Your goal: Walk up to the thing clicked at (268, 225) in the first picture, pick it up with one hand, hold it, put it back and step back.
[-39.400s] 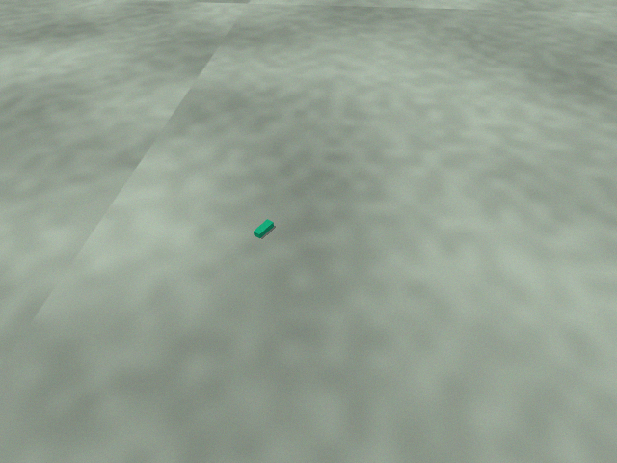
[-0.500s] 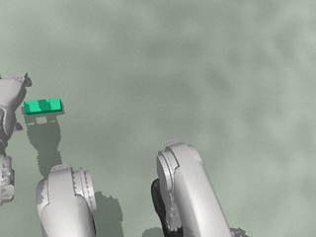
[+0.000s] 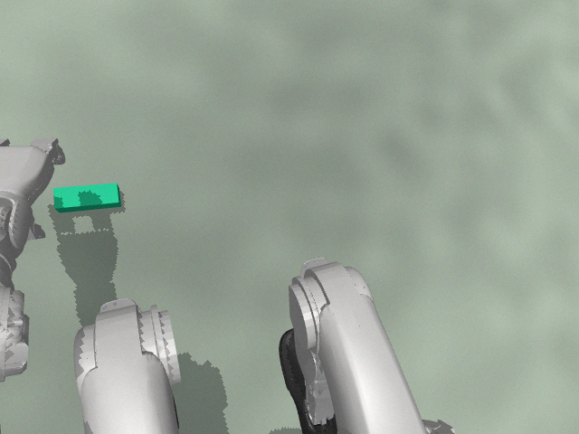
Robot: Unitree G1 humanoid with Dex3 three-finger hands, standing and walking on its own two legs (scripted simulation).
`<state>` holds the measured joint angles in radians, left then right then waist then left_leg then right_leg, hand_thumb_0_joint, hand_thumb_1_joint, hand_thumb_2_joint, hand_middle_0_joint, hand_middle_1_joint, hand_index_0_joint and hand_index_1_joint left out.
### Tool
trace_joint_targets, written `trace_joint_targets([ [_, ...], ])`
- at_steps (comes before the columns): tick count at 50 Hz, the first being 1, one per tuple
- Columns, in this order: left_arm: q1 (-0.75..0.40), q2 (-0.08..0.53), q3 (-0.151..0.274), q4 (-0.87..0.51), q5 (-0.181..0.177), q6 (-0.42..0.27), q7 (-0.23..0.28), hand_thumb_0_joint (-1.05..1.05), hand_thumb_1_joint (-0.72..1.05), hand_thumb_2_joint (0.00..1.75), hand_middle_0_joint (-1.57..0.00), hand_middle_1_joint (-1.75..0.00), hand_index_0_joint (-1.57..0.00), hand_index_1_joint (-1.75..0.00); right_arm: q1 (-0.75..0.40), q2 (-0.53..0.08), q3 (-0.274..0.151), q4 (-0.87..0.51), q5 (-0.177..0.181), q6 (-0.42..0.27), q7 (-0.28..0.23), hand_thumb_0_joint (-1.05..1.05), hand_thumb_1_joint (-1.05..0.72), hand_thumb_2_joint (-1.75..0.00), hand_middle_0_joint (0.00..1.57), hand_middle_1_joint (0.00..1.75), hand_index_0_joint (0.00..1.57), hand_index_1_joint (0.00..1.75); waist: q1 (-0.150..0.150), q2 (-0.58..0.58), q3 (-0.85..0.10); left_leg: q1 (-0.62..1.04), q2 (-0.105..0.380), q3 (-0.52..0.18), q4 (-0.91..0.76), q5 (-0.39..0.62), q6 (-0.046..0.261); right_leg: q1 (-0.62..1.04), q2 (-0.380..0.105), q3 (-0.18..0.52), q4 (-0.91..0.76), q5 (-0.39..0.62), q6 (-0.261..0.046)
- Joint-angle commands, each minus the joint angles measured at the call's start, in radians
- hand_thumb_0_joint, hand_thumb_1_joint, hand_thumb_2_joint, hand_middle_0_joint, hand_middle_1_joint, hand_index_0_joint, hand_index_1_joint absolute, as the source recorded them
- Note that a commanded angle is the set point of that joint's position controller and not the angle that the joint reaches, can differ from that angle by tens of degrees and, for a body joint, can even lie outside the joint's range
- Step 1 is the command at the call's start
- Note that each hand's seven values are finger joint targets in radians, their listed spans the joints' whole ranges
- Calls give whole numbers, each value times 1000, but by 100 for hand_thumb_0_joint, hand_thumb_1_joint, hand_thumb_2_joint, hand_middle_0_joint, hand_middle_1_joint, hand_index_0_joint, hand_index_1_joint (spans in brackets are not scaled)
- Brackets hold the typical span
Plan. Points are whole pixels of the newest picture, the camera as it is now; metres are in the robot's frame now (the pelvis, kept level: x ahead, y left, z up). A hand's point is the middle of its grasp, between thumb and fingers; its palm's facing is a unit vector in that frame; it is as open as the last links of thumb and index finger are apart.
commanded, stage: rise first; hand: left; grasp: from above
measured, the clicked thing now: (88, 197) +0.51 +0.23 -0.31
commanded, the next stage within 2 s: approach in 0.26 s
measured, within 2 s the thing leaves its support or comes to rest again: neither
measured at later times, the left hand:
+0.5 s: hand (31, 203) +0.47 +0.27 -0.18, palm faces -0.46 -0.03 -0.89, open 11.3 cm
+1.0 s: hand (66, 186) +0.49 +0.23 -0.18, palm faces -0.51 -0.05 -0.86, open 11.0 cm
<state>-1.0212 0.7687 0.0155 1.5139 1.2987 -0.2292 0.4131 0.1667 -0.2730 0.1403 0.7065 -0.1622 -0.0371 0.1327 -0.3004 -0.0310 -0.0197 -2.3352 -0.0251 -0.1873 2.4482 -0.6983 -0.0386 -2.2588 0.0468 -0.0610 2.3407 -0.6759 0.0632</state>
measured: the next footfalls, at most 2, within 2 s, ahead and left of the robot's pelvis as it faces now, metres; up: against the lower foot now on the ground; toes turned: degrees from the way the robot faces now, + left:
none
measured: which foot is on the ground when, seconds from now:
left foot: down 0.00-1.00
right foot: down 0.00-1.00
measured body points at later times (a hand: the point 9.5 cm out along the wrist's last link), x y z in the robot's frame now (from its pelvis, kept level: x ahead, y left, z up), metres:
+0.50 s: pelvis +0.00 +0.00 +0.00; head +0.24 +0.09 +0.37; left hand +0.49 +0.27 -0.13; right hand +0.04 -0.27 -0.09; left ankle +0.07 +0.13 -0.29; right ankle +0.10 -0.13 -0.29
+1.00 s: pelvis +0.00 -0.01 +0.00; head +0.26 +0.05 +0.37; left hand +0.51 +0.23 -0.13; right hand +0.01 -0.26 -0.10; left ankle +0.07 +0.13 -0.29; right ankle +0.10 -0.13 -0.29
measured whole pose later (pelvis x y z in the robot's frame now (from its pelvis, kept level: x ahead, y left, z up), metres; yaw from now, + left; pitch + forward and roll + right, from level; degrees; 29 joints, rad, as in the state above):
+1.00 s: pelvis +0.00 -0.01 +0.00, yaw +0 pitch +34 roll -8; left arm -1.11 0.72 0.01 1.59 1.22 -0.09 0.38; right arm 0.19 -0.28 0.18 0.68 -0.15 -0.03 0.13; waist -0.36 0.00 0.02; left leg -2.33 -0.01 -0.18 2.43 -0.69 -0.04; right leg -2.29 0.06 -0.05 2.34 -0.65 0.06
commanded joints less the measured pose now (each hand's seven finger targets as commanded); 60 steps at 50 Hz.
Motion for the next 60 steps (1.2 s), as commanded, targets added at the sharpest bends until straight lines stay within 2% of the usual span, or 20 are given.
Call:
trace_joint_targets([
  [1, -336, 212, 27, -129, -17, 2, 46, 0, -11, 66, -40, -70, -42, -68, 192, -264, -90, 2, 1, -5, -17, 0, -90, -90, 20, 30, 20, 30, -11, 353, -657, 493, 10, 126, -253, 174, 61, 318, 16, -119, -228, 217, -94],
  [6, -350, 175, 5, -117, -15, 6, 44, 0, -9, 64, -41, -69, -43, -67, 192, -260, -89, -1, 1, -11, -16, 0, -90, -90, 20, 30, 20, 30, -29, 356, -635, 497, 9, 122, -266, 152, 59, 293, 16, -125, -225, 196, -98],
  [8, -349, 221, 29, -134, -12, 7, 47, 0, -9, 64, -42, -67, -44, -65, 196, -269, -90, 0, 1, -10, -19, 0, -90, -90, 20, 30, 20, 30, -13, 362, -658, 500, 8, 125, -264, 158, 59, 310, 12, -122, -229, 199, -96],
  [11, -338, 177, 7, -83, -17, 7, 42, 0, -9, 64, -42, -67, -44, -65, 198, -263, -83, 2, -6, -19, -15, 0, -90, -90, 20, 30, 20, 30, -39, 327, -608, 462, 8, 124, -256, 140, 64, 309, 14, -123, -236, 188, -93],
  [13, -336, 221, 29, -94, -12, 5, 43, 0, -8, 63, -43, -67, -45, -65, 203, -270, -86, -3, -2, -21, -16, 0, -90, -90, 20, 30, 20, 30, -23, 337, -621, 469, 6, 125, -260, 137, 63, 309, 11, -123, -235, 179, -95],
  [17, -324, 208, 25, -131, -15, -2, 43, 0, -6, 62, -45, -65, -46, -63, 197, -266, -84, -6, -3, -23, -14, 0, -90, -90, 20, 30, 20, 30, -13, 386, -680, 530, 9, 119, -267, 183, 52, 312, 13, -130, -214, 216, -100],
  [18, -306, 200, 22, -125, -9, -1, 43, 0, -13, 68, -45, -62, -44, -64, 200, -263, -84, -3, -5, -23, -12, 0, -91, -90, 20, 30, 20, 30, -18, 382, -673, 523, 9, 124, -258, 201, 54, 334, 14, -127, -214, 238, -97],
  [20, -339, 198, 19, -164, -12, -2, 44, 0, -7, 63, -40, -74, -44, -71, 201, -262, -89, -1, -1, -19, -12, 0, -90, -89, 20, 30, 20, 30, -12, 385, -714, 533, 10, 126, -252, 211, 56, 338, 15, -120, -214, 253, -96],
  [23, -370, 110, -26, -139, -26, 0, 52, 0, -6, 62, -41, -74, -45, -70, 211, -258, -91, 12, -4, -21, -13, 0, -90, -89, 20, 30, 20, 30, -51, 354, -664, 490, 12, 126, -245, 180, 60, 322, 16, -119, -233, 239, -91],
  [25, -423, 116, -34, -146, -29, 0, 61, 0, -8, 63, -40, -75, -43, -71, 218, -262, -88, 18, -4, -24, -18, 0, -90, -89, 20, 30, 20, 30, -63, 369, -630, 471, 13, 125, -252, 151, 60, 297, 16, -121, -241, 211, -93],
  [29, -532, 42, -83, -128, -26, 17, 73, 0, -7, 64, -39, -77, -43, -73, 235, -266, -85, 30, -12, -33, -19, 0, -90, -89, 20, 30, 20, 30, -106, 393, -628, 516, 17, 111, -260, 146, 52, 269, 16, -138, -231, 208, -98],
  [32, -569, 101, -64, -114, -6, 47, 93, 0, -6, 65, -41, -76, -44, -73, 233, -280, -81, 28, -12, -31, -22, 0, -90, -89, 20, 30, 20, 30, -87, 434, -677, 552, 18, 113, -266, 178, 47, 272, 16, -138, -220, 237, -101],
  [36, -486, 124, -38, 10, 14, 116, 107, 0, -6, 64, -40, -78, -44, -73, 229, -268, -61, 4, -13, -18, -13, 0, -90, -89, 20, 30, 20, 30, -68, 406, -694, 508, 14, 130, -258, 224, 56, 322, 18, -125, -213, 284, -101],
  [43, -359, 165, -9, 55, -55, 189, 53, 0, -5, 66, -43, -76, -46, -73, 177, -258, -37, -44, 13, 1, -13, 0, -90, -89, 20, 30, 20, 30, -35, 296, -647, 356, 14, 149, -242, 183, 89, 425, 30, -87, -237, 258, -85],
  [45, -367, 183, 5, -7, -78, 181, 28, 0, -6, 68, -43, -76, -46, -73, 193, -264, -40, -41, 15, -1, -15, 0, -90, -89, 20, 30, 20, 30, -32, 267, -670, 354, 14, 146, -235, 199, 90, 455, 26, -90, -242, 269, -81],
  [49, -422, 184, 6, -117, -109, 117, -23, 0, -7, 64, -41, -77, -44, -74, 213, -271, -50, -40, 10, 5, -24, 0, -90, -89, 20, 30, 20, 30, -64, 264, -679, 361, 16, 130, -220, 176, 77, 460, 26, -99, -247, 219, -92],
  [52, -482, 201, 11, -199, -90, 54, -39, 0, -8, 65, -41, -77, -44, -74, 247, -281, -59, -29, -2, -2, -27, 0, -91, -90, 20, 30, 20, 30, -87, 304, -669, 385, 14, 126, -197, 179, 63, 440, 22, -104, -247, 204, -99],
  [54, -507, 174, -12, -266, -84, 16, -38, 0, -7, 67, -41, -79, -44, -76, 248, -283, -66, -22, -2, -3, -32, 0, -91, -90, 20, 30, 20, 30, -81, 351, -688, 436, 13, 125, -201, 168, 53, 405, 20, -112, -248, 190, -104],
  [58, -480, 133, -46, -182, -53, -7, -13, 0, -6, 75, -40, -86, -43, -82, 252, -279, -72, -8, -14, -7, -29, 0, -90, -89, 20, 30, 20, 30, -93, 354, -654, 454, 13, 118, -209, 135, 50, 351, 20, -129, -240, 167, -100],
  [60, -461, 122, -57, -147, -42, 1, 3, 0, -10, 74, -37, -84, -41, -80, 255, -270, -67, -3, -12, -7, -26, 0, -90, -89, 20, 30, 20, 30, -84, 366, -666, 475, 14, 117, -227, 156, 52, 362, 21, -131, -232, 204, -94],
])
